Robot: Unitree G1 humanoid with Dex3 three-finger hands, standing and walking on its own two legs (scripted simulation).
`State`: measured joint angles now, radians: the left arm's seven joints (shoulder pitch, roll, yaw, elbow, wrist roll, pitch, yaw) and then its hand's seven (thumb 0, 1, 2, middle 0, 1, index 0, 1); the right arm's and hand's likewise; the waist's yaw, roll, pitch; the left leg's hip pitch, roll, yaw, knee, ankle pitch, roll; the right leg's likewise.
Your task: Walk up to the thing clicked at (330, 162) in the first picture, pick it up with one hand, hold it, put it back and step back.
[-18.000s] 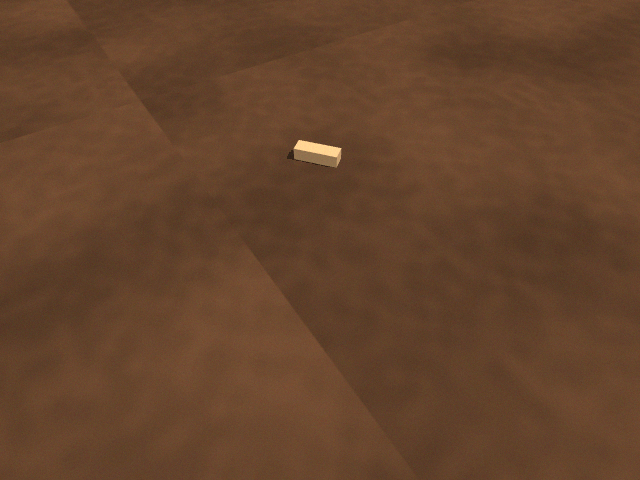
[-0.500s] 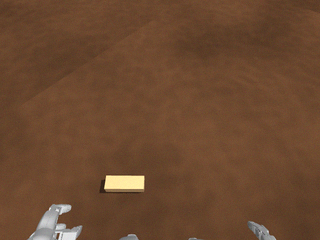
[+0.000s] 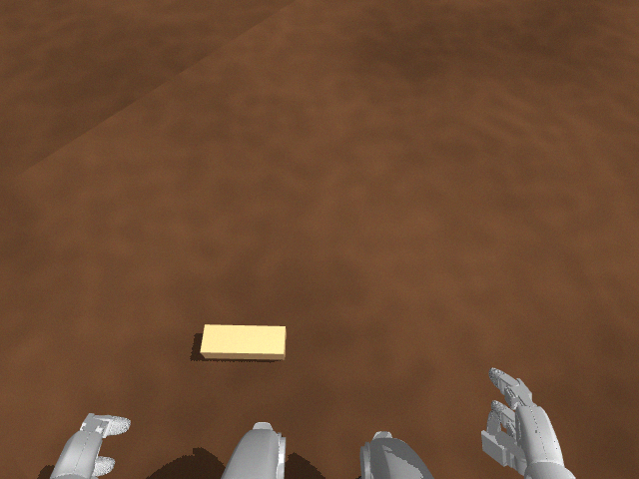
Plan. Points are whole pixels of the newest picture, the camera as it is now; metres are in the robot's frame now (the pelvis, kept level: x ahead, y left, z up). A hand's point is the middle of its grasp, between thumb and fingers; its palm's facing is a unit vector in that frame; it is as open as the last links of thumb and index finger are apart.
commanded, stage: rise first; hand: left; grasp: from above
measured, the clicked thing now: (245, 342) +0.46 +0.21 -0.66
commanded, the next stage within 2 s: none
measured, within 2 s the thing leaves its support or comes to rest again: neither
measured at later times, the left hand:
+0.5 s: hand (150, 442) +0.19 +0.28 -0.26, palm faces -0.39 -0.65 -0.64, open 14.3 cm
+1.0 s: hand (187, 377) +0.32 +0.28 -0.42, palm faces -0.48 -0.19 -0.86, open 14.1 cm
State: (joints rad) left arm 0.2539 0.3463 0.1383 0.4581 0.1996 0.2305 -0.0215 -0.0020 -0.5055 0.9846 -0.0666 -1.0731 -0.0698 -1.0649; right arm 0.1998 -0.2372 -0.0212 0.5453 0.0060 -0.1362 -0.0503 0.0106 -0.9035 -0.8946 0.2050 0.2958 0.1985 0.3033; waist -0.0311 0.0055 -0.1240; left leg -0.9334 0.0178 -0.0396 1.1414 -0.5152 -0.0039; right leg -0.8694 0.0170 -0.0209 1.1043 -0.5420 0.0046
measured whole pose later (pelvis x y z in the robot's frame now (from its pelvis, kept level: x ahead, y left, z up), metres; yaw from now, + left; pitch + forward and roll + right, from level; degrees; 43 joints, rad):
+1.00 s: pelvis -0.09 +0.00 -0.28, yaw -5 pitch +34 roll -5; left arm -0.65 0.66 0.14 1.11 1.02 -0.28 0.19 0.00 -0.54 1.05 -0.07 -1.04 -0.06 -1.04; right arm 0.14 -0.27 -0.03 0.74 -0.06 -0.08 0.07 0.01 -0.88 -0.89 0.20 0.30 0.20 0.30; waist -0.09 0.00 -0.12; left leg -2.11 0.02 -0.10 2.16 -0.64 -0.02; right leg -2.04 0.04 -0.07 2.13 -0.68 0.00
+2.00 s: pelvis -0.08 +0.00 -0.35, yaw -9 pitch +34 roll -9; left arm -0.90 0.83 0.14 1.38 1.28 -0.30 0.37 0.00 -0.54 1.02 -0.07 -1.03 -0.08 -1.02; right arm 0.11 -0.26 0.07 0.74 -0.15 -0.01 0.12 0.00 -0.92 -0.90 0.20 0.30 0.20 0.30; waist -0.21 -0.04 -0.03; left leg -2.32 0.03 -0.15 2.41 -0.69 -0.01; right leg -2.22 0.06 -0.11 2.33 -0.71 0.02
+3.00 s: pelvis -0.08 +0.01 -0.37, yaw -11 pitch +32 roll -10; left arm -0.97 0.89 0.12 1.48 1.30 -0.27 0.41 0.00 -0.55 1.02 -0.08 -1.04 -0.08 -1.04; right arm 0.14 -0.27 0.14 0.72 -0.16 -0.05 0.13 0.00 -0.92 -0.90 0.20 0.30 0.20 0.30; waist -0.27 -0.05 0.01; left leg -2.35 0.02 -0.18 2.44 -0.67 0.00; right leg -2.23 0.07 -0.13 2.35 -0.69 0.03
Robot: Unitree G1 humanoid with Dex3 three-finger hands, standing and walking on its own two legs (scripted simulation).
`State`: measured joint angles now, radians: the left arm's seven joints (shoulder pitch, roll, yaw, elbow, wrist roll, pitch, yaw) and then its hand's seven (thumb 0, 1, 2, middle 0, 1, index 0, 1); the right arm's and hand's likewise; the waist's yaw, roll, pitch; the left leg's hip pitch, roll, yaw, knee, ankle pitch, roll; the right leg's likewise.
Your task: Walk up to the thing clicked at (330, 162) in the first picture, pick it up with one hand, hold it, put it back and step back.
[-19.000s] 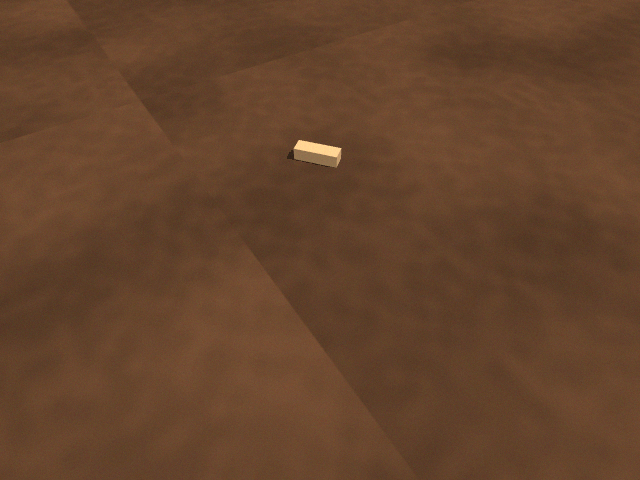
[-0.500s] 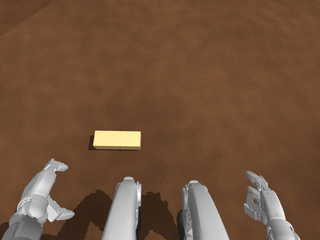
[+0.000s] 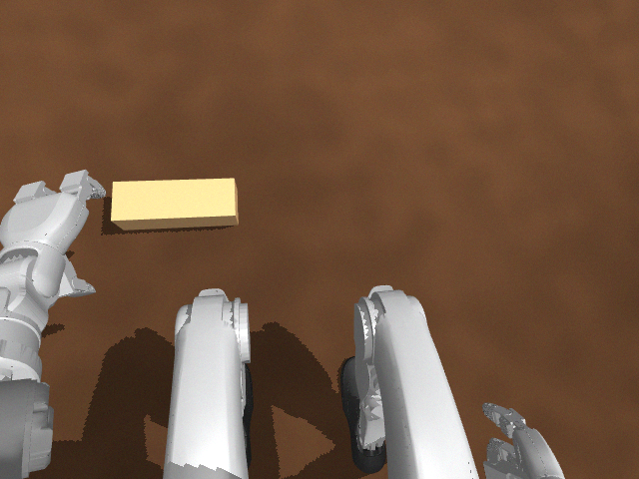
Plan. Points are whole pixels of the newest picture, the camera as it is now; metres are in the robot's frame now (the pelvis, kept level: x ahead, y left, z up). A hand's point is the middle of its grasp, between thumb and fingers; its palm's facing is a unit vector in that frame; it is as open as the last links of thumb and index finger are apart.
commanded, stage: rise first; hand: left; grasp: from above
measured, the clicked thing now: (178, 204) +0.53 +0.26 -0.37
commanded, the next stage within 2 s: none
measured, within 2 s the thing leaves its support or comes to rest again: neither
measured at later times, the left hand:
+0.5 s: hand (99, 224) +0.44 +0.33 -0.21, palm faces -0.45 -0.04 -0.89, open 14.2 cm
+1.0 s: hand (115, 214) +0.47 +0.32 -0.24, palm faces -0.45 -0.04 -0.89, open 14.2 cm
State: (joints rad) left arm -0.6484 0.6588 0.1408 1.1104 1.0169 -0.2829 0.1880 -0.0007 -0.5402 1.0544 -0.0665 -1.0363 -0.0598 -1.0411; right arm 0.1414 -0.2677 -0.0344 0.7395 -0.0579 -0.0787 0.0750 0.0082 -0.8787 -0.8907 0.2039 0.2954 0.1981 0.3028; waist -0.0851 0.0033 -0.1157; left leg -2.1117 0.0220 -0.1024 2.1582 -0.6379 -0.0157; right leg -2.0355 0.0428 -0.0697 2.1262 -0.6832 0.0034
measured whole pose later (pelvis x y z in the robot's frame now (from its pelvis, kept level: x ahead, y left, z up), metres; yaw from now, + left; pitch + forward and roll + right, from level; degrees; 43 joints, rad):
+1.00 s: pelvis +0.01 +0.01 -0.07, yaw -4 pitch +34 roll -9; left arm -0.90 0.83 0.14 1.38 1.28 -0.30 0.37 0.00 -0.54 1.02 -0.07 -1.03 -0.08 -1.02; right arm 0.11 -0.26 0.07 0.74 -0.15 -0.01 0.12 0.00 -0.92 -0.90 0.20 0.30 0.20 0.30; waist -0.21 -0.04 -0.03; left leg -2.32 0.03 -0.15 2.41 -0.69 -0.01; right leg -2.22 0.06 -0.11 2.33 -0.71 0.02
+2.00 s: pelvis +0.01 +0.01 -0.08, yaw -6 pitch +32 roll -10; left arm -0.97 0.89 0.12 1.48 1.30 -0.27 0.41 0.00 -0.55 1.02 -0.08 -1.04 -0.08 -1.04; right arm 0.14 -0.27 0.14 0.72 -0.16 -0.05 0.13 0.00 -0.92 -0.90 0.20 0.30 0.20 0.30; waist -0.27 -0.05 0.01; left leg -2.35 0.02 -0.18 2.44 -0.67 0.00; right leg -2.23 0.07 -0.13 2.35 -0.69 0.03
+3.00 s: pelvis +0.00 +0.01 -0.08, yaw -5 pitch +33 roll -10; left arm -1.09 0.81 0.00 1.50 1.30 -0.21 0.42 0.00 -0.54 1.01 -0.08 -1.08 -0.09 -1.06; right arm 0.16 -0.27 0.15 0.71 -0.16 -0.07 0.13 0.00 -0.91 -0.89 0.20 0.30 0.20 0.30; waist -0.31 -0.05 -0.01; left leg -2.36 0.02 -0.18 2.42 -0.66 -0.01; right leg -2.25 0.06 -0.13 2.33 -0.68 0.03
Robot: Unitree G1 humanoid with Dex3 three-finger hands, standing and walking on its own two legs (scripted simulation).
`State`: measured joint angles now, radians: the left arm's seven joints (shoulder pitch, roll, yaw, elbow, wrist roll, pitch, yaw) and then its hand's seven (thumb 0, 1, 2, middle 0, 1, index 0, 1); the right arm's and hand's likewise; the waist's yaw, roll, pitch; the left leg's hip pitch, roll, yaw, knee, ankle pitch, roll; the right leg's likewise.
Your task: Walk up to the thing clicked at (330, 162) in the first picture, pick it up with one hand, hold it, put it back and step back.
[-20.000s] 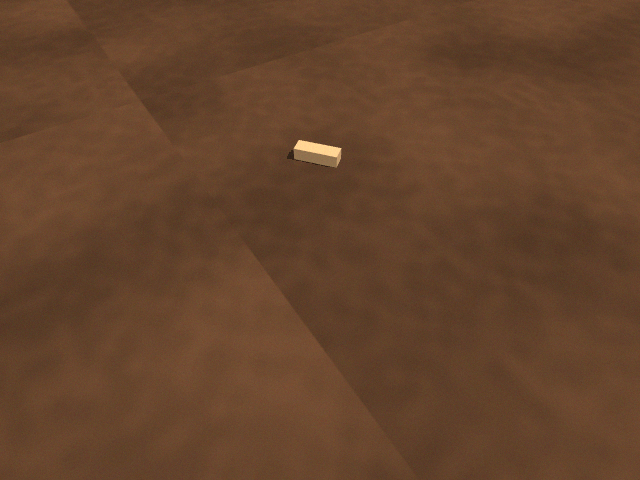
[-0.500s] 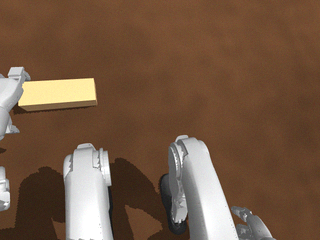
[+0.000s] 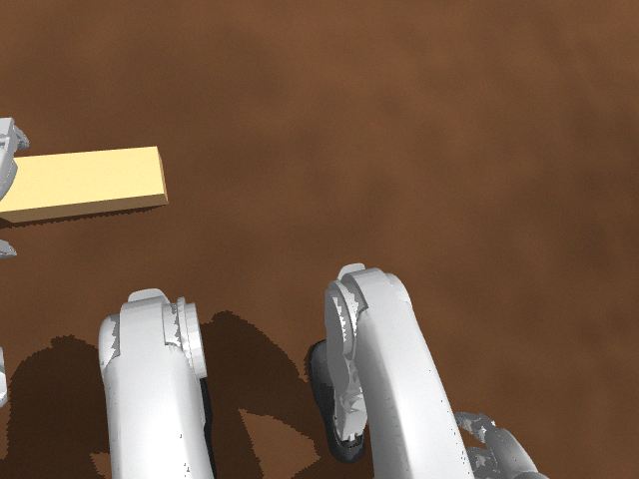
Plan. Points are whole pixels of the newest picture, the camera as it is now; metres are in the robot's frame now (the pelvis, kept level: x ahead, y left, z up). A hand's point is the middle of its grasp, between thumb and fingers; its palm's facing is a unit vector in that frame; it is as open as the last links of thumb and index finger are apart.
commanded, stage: rise first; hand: left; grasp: from above
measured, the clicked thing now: (85, 184) +0.50 +0.29 -0.30
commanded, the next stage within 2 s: approach in 1.58 s
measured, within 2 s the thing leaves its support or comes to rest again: neither
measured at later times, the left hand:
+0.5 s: hand (6, 199) +0.44 +0.34 -0.18, palm faces -0.43 -0.07 -0.90, open 14.2 cm
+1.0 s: hand (17, 194) +0.45 +0.33 -0.19, palm faces -0.44 -0.07 -0.90, open 14.1 cm
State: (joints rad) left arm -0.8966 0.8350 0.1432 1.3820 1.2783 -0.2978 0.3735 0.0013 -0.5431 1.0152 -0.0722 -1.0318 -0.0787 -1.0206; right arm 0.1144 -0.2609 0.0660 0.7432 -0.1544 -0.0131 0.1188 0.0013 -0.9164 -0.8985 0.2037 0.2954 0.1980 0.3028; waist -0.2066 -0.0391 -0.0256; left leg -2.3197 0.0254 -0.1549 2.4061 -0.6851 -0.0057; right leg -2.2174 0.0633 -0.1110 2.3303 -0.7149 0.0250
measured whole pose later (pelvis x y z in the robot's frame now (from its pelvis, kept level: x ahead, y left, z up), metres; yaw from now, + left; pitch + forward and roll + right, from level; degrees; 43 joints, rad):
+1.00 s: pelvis +0.00 +0.00 -0.01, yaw -1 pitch +32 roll -10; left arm -0.97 0.89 0.12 1.48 1.30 -0.27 0.41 0.00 -0.55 1.02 -0.08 -1.04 -0.08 -1.04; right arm 0.14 -0.27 0.14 0.72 -0.16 -0.05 0.13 0.00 -0.92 -0.90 0.20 0.30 0.20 0.30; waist -0.27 -0.05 0.01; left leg -2.35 0.02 -0.18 2.44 -0.67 0.00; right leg -2.23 0.07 -0.13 2.35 -0.69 0.03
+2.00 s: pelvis -0.01 +0.00 -0.01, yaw -1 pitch +33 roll -10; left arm -1.09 0.81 0.00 1.50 1.30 -0.21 0.42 0.00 -0.54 1.01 -0.08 -1.08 -0.09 -1.06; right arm 0.16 -0.27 0.15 0.71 -0.16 -0.07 0.13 0.00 -0.91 -0.89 0.20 0.30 0.20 0.30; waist -0.31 -0.05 -0.01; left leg -2.36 0.02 -0.18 2.42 -0.66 -0.01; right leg -2.25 0.06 -0.13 2.33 -0.68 0.03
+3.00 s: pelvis -0.01 +0.00 -0.02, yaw -3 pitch +31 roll -11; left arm -1.10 0.94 0.07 1.63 1.30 -0.21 0.48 0.00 -0.54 1.03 -0.08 -1.01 -0.07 -1.01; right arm 0.15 -0.30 0.25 0.64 -0.19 -0.11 0.15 0.00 -0.91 -0.89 0.20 0.30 0.20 0.30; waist -0.37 -0.09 0.10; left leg -2.36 0.03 -0.21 2.47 -0.66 -0.01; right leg -2.25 0.08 -0.15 2.36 -0.67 0.03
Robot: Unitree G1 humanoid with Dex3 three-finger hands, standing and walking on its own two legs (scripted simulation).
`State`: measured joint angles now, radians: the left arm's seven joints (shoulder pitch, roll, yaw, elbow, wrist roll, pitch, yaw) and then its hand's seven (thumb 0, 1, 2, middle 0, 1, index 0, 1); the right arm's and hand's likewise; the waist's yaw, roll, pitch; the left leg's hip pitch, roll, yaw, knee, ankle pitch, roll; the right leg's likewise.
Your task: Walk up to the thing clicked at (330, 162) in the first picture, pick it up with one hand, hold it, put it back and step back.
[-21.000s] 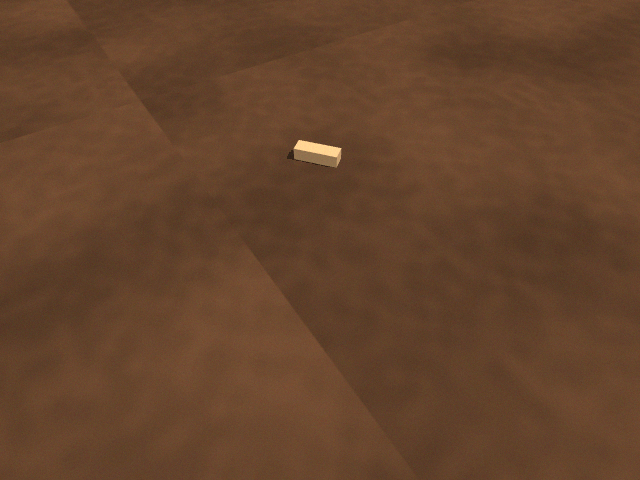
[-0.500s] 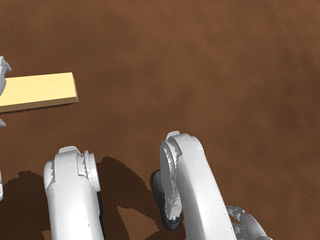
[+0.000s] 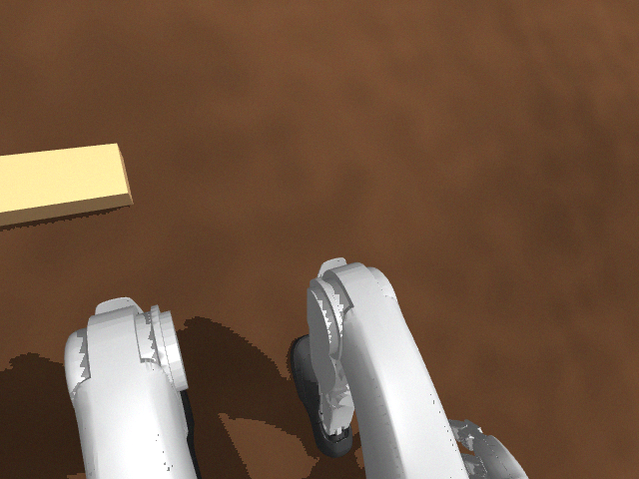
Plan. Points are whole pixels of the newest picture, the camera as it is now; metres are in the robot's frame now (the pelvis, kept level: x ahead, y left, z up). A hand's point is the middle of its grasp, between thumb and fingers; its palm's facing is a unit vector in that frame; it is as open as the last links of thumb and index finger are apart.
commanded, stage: rise first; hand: left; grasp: from above
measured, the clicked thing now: (40, 186) +0.50 +0.30 -0.29
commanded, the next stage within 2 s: approach in 0.58 s
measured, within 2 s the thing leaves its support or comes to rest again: neither
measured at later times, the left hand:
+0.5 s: hand out of the picture +0.45 +0.34 -0.17, palm faces -0.43 -0.07 -0.90, open 14.1 cm
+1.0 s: hand (10, 163) +0.49 +0.29 -0.17, palm faces -0.40 -0.04 -0.92, open 14.0 cm
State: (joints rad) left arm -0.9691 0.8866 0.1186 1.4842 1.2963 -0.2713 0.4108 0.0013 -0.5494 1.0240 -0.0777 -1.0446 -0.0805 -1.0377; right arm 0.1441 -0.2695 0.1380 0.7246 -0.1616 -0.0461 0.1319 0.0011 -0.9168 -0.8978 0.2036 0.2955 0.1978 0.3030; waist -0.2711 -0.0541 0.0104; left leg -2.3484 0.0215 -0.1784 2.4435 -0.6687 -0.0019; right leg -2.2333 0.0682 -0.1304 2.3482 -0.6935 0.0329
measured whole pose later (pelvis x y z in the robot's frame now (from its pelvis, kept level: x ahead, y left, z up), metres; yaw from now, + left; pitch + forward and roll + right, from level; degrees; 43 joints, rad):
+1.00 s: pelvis +0.00 +0.00 +0.00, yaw +0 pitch +33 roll -10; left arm -1.09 0.81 0.00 1.50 1.30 -0.21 0.42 0.00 -0.54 1.01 -0.08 -1.08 -0.09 -1.06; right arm 0.16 -0.27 0.15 0.71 -0.16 -0.07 0.13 0.00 -0.91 -0.89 0.20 0.30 0.20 0.30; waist -0.31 -0.05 -0.01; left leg -2.36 0.02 -0.18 2.42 -0.66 -0.01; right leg -2.25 0.06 -0.13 2.33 -0.68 0.03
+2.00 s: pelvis +0.00 +0.00 -0.01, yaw -2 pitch +31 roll -11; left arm -1.10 0.94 0.07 1.63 1.30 -0.21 0.48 0.00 -0.54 1.03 -0.08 -1.01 -0.07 -1.01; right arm 0.15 -0.30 0.25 0.64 -0.19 -0.11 0.15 0.00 -0.91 -0.89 0.20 0.30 0.20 0.30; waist -0.37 -0.09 0.10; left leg -2.36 0.03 -0.21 2.47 -0.66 -0.01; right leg -2.25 0.08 -0.15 2.36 -0.67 0.03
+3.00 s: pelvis +0.00 +0.00 -0.01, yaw -5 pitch +28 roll -14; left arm -1.09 1.05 0.08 1.71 1.29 -0.21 0.59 0.00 -0.52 1.03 -0.09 -1.02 -0.08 -1.02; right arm 0.12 -0.33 0.33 0.63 -0.24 -0.21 0.21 0.00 -0.91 -0.90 0.20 0.30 0.20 0.30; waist -0.41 -0.16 0.18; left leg -2.35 0.03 -0.27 2.53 -0.70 -0.01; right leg -2.22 0.10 -0.20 2.37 -0.68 0.05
